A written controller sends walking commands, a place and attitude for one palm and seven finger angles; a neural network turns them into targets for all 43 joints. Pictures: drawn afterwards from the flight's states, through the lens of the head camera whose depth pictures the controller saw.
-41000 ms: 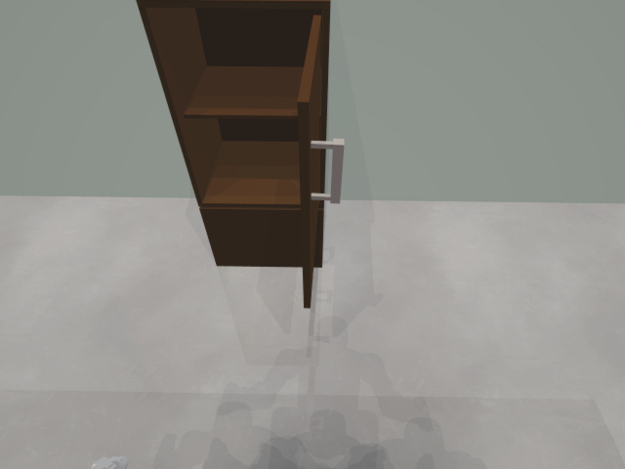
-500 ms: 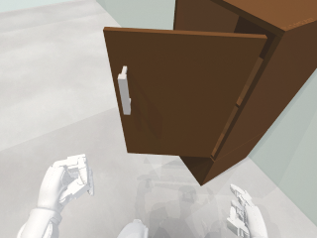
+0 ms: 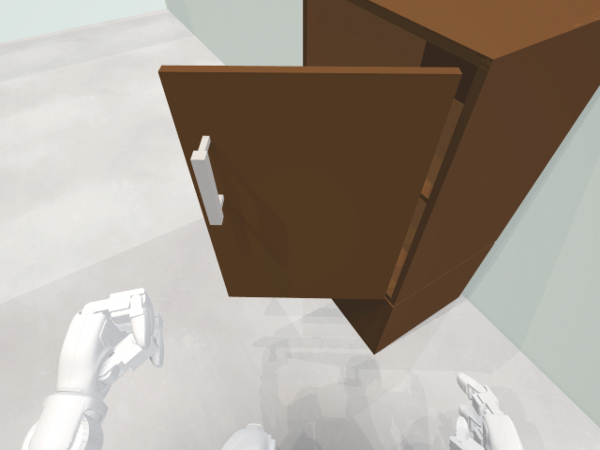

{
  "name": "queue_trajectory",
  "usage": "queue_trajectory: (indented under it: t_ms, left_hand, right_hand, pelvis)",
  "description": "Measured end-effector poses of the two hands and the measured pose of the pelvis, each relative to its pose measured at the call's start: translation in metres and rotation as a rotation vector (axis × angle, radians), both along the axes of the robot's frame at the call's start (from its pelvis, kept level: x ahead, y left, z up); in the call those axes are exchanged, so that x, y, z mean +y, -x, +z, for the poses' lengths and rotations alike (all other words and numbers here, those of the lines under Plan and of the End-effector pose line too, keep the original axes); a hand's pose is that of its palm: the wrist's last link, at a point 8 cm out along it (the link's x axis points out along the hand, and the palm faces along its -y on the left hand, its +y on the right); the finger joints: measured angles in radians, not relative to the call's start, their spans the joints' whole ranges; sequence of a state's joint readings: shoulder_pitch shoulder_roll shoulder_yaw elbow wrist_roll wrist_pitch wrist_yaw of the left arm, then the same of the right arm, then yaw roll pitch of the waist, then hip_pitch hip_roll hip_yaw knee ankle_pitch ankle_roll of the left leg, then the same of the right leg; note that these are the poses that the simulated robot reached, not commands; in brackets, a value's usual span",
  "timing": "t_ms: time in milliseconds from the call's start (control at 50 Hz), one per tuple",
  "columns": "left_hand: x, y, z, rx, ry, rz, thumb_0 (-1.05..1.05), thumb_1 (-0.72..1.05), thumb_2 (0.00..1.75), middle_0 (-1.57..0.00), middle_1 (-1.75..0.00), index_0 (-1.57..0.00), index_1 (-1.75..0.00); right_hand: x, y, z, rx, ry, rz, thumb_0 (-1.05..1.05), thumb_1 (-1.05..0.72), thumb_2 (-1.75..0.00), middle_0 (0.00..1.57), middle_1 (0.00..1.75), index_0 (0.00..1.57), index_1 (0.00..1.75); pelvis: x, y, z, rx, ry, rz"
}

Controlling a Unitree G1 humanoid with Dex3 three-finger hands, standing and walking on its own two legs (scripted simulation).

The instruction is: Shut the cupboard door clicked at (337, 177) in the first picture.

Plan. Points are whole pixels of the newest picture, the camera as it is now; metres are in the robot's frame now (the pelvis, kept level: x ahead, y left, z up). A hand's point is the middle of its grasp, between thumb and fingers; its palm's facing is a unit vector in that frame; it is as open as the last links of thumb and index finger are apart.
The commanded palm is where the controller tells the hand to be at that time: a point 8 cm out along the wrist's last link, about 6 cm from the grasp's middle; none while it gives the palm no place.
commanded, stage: raise the hand and make a fist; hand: left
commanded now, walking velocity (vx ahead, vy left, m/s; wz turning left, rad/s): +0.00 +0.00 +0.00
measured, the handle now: (211, 182) +0.49 +0.18 +0.08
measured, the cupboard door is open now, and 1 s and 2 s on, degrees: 57 57 56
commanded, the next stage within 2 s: bring the fist close to the handle in 0.06 s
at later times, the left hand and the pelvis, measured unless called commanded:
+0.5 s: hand (184, 303) +0.27 +0.16 +0.08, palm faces -0.06 -1.00 -0.01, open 3.1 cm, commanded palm +0.26 +0.22 +0.08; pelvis +0.00 +0.01 +0.00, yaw +0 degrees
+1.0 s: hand (212, 252) +0.35 +0.15 +0.08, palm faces +0.00 -1.00 -0.02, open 3.1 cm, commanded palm +0.33 +0.20 +0.08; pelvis +0.00 +0.01 +0.00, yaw -1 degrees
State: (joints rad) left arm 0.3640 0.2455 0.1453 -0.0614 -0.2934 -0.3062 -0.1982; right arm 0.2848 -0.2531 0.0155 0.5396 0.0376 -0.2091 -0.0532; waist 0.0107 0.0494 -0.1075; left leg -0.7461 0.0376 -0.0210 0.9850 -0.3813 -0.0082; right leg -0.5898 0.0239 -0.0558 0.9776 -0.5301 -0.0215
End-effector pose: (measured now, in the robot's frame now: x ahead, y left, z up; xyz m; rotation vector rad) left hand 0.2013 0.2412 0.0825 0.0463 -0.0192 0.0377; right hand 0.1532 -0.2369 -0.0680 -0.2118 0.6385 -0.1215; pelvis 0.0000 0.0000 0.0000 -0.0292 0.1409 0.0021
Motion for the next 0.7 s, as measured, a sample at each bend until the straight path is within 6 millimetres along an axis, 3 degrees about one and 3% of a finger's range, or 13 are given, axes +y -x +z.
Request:
queue_trajectory:
  t_ms: [80,260,380,520,700]
  left_hand:
    - [-0.001,-0.003,0.006,-0.028,-0.001,0.0,0.01,0.9,0.9,-1.3,-1.5,-1.3,-1.5]
    - [-0.006,-0.005,-0.008,0.058,0.027,-0.035,0.01,0.9,0.9,-1.3,-1.5,-1.3,-1.5]
    - [-0.001,-0.03,-0.003,-0.04,0.026,-0.016,0.01,0.9,0.9,-1.3,-1.5,-1.3,-1.5]
    - [-0.024,-0.059,-0.004,0.016,0.04,-0.107,0.01,0.9,0.9,-1.3,-1.5,-1.3,-1.5]
    - [-0.024,-0.079,0.0,-0.011,0.031,-0.025,0.01,0.9,0.9,-1.3,-1.5,-1.3,-1.5]
  right_hand:
    - [0.0,-0.006,-0.002,-0.004,-0.015,0.007,0.01,-0.91,-0.9,0.2,0.3,0.2,0.3]
    - [0.007,-0.014,0.0,-0.015,-0.023,0.007,0.01,-0.91,-0.9,0.2,0.3,0.21,0.3]
    - [0.011,-0.013,-0.006,0.008,-0.009,0.023,0.01,-0.91,-0.9,0.2,0.3,0.21,0.3]
    - [0.018,-0.003,-0.007,0.036,-0.029,-0.004,0.01,-0.91,-0.9,0.2,0.3,0.21,0.3]
    - [0.022,0.011,-0.008,0.086,-0.04,-0.011,0.01,-0.91,-0.9,0.2,0.3,0.21,0.3]
  pelvis:
    - [-0.002,-0.001,-0.001,0.002,-0.001,0.002]
    - [0.001,-0.004,0.001,0.001,-0.006,-0.001]
    - [0.004,0.0,-0.004,0.013,0.006,0.007]
    - [0.012,-0.001,0.001,0.014,0.005,-0.002]
    - [0.015,-0.002,0.005,0.009,-0.004,-0.017]
